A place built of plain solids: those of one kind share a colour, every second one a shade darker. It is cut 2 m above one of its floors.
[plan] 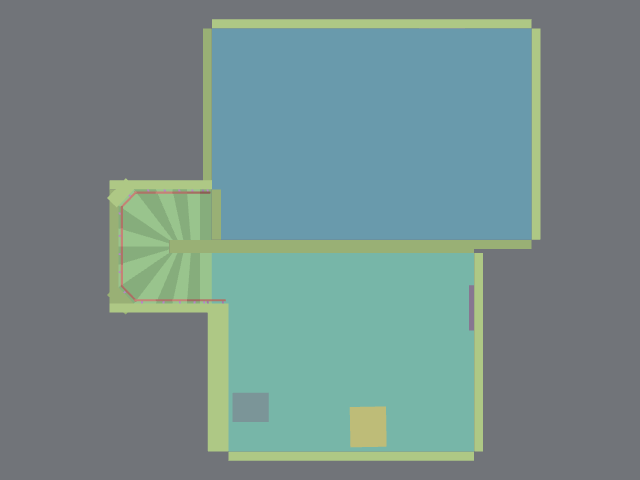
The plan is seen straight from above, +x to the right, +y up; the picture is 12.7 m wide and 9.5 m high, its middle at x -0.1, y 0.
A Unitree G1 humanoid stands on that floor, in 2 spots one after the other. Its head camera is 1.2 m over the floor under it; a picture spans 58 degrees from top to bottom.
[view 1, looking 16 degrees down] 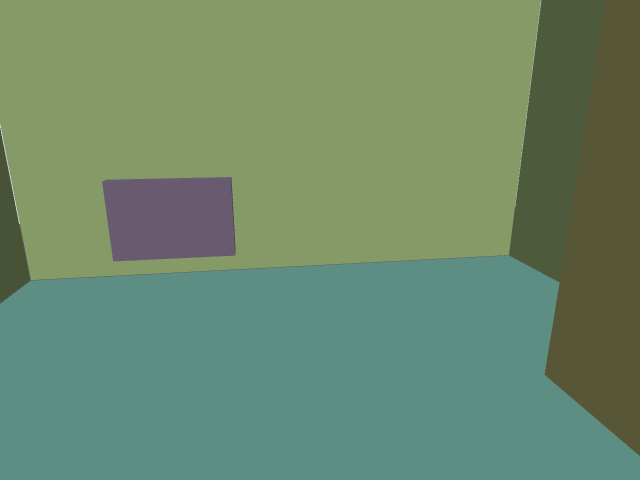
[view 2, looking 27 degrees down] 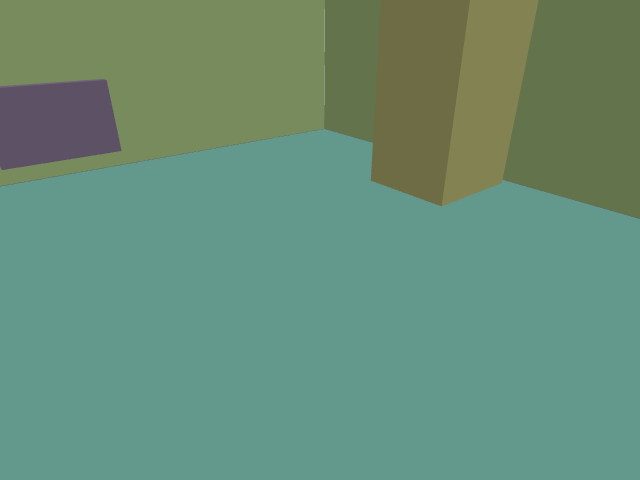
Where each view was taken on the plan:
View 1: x -0.43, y -1.94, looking -9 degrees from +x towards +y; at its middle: wall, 3.56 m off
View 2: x -1.24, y -0.84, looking -38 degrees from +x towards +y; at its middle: floor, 2.64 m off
